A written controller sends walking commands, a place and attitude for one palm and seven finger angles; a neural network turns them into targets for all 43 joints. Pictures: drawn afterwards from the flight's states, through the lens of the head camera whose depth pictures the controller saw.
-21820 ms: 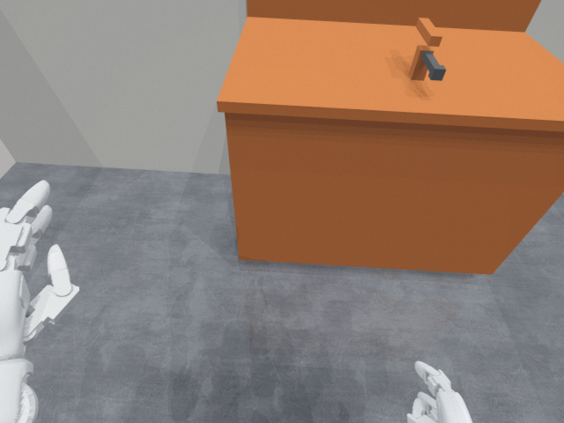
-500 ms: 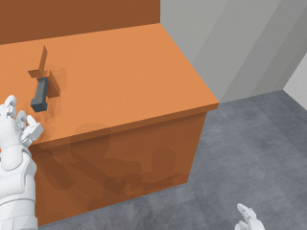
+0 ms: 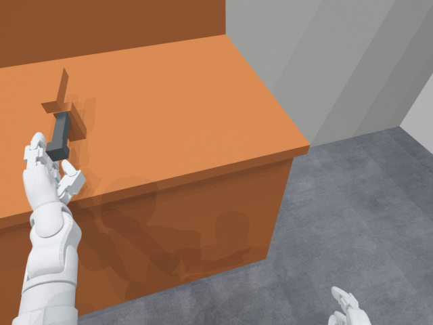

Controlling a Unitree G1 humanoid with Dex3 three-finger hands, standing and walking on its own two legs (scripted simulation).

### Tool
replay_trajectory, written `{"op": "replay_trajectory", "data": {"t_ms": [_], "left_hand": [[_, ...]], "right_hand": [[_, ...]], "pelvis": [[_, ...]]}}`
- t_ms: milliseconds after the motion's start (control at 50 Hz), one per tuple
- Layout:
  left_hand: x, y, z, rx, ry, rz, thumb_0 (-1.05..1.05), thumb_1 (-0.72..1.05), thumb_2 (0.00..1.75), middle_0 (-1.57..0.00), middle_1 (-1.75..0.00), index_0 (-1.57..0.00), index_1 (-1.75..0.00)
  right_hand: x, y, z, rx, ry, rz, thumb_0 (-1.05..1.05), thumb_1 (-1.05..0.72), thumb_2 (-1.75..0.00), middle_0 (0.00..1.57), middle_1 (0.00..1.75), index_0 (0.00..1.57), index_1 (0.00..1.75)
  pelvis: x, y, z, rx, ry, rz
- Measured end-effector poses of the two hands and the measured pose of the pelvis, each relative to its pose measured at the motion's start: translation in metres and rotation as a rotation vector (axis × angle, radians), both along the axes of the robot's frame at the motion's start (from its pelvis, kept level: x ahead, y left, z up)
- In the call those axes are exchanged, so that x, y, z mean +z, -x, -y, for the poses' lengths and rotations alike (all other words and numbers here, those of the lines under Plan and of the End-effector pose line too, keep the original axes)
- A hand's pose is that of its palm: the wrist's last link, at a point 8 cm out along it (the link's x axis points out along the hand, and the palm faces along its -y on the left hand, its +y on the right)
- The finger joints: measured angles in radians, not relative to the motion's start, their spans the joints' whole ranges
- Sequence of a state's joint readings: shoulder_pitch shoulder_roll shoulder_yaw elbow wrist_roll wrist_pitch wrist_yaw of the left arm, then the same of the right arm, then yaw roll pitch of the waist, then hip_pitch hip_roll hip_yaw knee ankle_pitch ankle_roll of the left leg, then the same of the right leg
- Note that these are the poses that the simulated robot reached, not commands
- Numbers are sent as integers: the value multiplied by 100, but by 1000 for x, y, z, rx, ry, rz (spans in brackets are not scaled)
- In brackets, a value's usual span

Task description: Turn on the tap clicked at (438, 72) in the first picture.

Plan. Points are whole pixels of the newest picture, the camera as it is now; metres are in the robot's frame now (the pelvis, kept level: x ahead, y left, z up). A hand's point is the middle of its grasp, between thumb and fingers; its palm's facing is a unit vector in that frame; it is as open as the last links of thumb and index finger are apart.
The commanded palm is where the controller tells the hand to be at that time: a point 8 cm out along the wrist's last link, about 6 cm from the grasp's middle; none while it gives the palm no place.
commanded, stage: push the lever round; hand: left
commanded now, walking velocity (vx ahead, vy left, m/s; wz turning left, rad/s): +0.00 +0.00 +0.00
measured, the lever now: (58, 150) +0.38 +0.34 +0.13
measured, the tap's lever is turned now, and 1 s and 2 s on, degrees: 0 11 23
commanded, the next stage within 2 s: none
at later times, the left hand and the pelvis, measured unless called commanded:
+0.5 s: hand (96, 170) +0.34 +0.25 +0.12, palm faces +0.68 -0.73 -0.06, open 8.0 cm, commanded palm +0.29 +0.27 +0.12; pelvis +0.00 +0.00 +0.00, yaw +1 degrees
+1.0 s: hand (118, 159) +0.37 +0.22 +0.13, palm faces +0.76 -0.65 -0.09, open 8.0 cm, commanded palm +0.32 +0.25 +0.12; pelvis -0.01 -0.01 +0.00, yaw +1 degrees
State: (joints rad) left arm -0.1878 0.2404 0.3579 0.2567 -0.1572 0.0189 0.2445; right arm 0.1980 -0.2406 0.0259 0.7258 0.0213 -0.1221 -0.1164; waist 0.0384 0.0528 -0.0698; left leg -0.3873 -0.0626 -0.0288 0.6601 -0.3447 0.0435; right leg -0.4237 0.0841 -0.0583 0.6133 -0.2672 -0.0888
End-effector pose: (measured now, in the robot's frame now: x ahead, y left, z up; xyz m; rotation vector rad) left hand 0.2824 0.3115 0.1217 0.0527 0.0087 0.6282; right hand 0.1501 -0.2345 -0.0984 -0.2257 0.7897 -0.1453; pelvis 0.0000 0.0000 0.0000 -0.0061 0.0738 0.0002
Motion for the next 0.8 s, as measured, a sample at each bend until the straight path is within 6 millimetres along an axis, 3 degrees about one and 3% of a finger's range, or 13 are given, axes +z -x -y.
{"op": "replay_trajectory", "data": {"t_ms": [340, 520, 800], "left_hand": [[5, -3, 27, 78, 4, -7, 2, 90, 89, -15, -15, -11, -14], [7, -6, 36, 125, 1, -17, 2, 90, 89, -15, -15, -11, -14], [10, -21, 68, 178, -6, -28, 2, 90, 89, -15, -15, -10, -13]], "right_hand": [[9, -27, -17, 53, -7, 23, 1, -90, -90, 20, 30, 20, 30], [8, -24, -12, 51, 3, -7, 1, -90, -90, 20, 30, 20, 30], [0, -14, -6, 37, -14, -52, 1, -90, -90, 20, 30, 20, 30]], "pelvis": [[3, 0, -2, 11, -2, 19], [4, 2, 1, 19, -4, 25], [3, 4, 8, 18, -10, 18]]}}
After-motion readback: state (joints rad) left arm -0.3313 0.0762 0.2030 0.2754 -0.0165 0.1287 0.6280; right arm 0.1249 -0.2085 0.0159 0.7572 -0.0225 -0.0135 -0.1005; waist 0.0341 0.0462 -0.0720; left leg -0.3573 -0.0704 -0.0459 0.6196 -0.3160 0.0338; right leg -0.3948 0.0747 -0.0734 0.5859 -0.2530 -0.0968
